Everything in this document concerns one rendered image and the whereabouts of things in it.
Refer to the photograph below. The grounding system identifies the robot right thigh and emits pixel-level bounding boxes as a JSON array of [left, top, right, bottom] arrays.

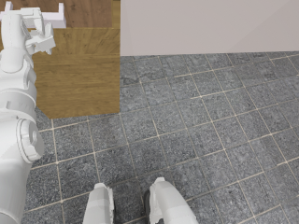
[[149, 181, 199, 224]]

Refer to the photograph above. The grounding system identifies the handle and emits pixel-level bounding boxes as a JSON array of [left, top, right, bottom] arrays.
[[0, 1, 66, 28]]

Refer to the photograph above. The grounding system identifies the drawer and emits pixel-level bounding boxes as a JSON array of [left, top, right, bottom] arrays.
[[0, 0, 112, 28]]

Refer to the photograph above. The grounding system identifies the robot left upper arm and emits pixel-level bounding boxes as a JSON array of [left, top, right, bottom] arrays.
[[0, 119, 45, 224]]

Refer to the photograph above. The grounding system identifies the cabinet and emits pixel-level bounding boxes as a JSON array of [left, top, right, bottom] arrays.
[[0, 0, 121, 119]]

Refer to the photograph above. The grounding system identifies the robot left forearm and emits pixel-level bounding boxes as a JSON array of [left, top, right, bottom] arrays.
[[0, 48, 37, 124]]

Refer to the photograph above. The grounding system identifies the right robot foot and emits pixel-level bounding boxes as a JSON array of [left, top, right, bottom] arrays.
[[143, 190, 159, 224]]

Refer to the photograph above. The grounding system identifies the robot left hand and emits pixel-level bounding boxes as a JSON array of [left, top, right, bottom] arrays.
[[1, 7, 56, 58]]

